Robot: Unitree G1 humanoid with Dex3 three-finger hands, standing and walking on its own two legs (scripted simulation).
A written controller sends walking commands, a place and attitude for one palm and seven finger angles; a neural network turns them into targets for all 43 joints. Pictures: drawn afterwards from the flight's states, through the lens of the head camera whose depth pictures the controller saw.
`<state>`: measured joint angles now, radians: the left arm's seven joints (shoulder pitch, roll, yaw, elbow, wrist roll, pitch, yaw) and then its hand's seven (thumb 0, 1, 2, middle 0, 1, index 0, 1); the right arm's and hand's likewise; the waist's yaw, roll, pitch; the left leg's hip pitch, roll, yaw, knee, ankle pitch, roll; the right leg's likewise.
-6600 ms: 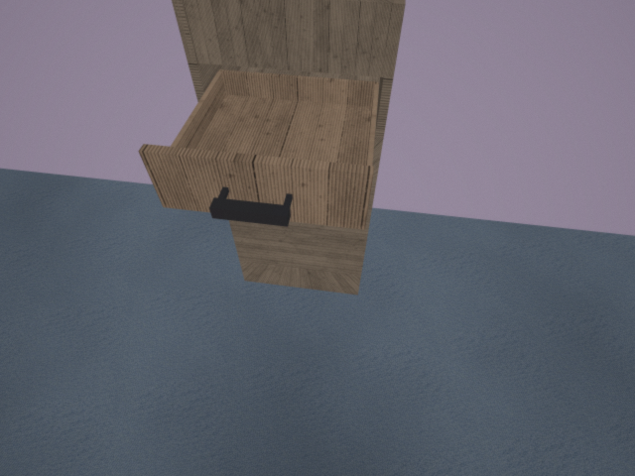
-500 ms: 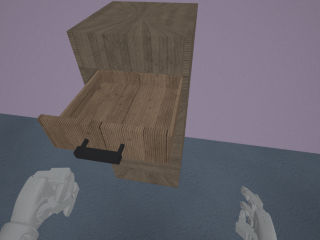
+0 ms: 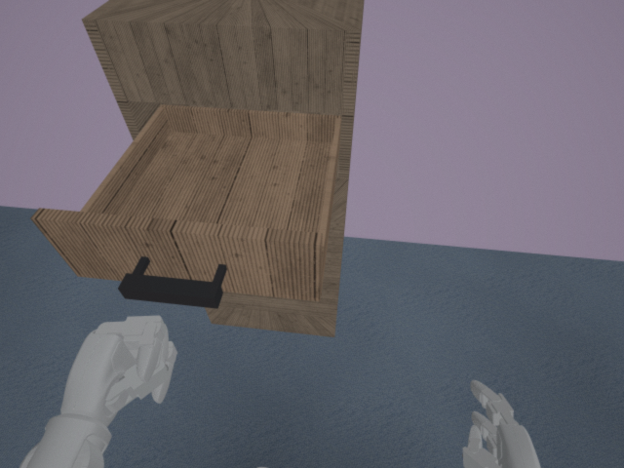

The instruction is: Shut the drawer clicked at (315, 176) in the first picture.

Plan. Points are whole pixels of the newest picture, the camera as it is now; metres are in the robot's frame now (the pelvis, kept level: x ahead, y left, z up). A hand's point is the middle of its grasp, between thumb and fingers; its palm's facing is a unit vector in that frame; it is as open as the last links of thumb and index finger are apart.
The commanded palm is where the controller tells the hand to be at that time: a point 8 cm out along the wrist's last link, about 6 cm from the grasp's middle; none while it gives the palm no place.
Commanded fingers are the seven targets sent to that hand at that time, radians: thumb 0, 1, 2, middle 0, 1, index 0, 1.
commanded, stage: bring the fist close to the handle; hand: left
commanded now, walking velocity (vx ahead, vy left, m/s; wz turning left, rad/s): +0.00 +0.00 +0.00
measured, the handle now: (177, 278) +0.35 +0.21 +0.05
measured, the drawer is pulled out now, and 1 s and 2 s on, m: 0.30 0.30 0.20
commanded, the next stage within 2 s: push the drawer shut in 0.74 s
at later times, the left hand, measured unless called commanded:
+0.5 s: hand (178, 358) +0.24 +0.18 +0.04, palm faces -0.07 -1.00 -0.05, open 3.3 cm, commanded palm +0.22 +0.23 +0.05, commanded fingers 0.00 0.90 0.90 -1.40 -1.60 -1.40 -1.60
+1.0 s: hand (190, 349) +0.25 +0.16 +0.05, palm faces -0.08 -1.00 -0.06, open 3.3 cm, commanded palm +0.24 +0.22 +0.05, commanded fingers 0.00 0.90 0.90 -1.40 -1.60 -1.40 -1.60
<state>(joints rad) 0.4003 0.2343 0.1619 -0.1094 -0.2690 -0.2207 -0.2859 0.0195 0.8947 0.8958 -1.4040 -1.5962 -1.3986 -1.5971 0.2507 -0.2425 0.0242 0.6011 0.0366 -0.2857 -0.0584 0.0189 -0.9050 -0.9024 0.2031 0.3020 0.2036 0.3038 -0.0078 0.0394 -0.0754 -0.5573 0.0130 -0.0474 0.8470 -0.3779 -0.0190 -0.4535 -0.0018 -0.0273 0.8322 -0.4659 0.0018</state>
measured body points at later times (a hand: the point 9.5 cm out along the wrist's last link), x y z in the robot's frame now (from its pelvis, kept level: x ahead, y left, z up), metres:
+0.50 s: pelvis +0.00 +0.00 -0.02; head +0.03 +0.00 +0.43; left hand +0.24 +0.23 +0.05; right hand +0.16 -0.24 -0.10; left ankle +0.03 +0.13 -0.70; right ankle -0.02 -0.12 -0.70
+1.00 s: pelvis +0.00 +0.00 -0.02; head +0.04 -0.01 +0.43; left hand +0.25 +0.22 +0.05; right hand +0.16 -0.24 -0.10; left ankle +0.03 +0.13 -0.70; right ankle -0.02 -0.12 -0.70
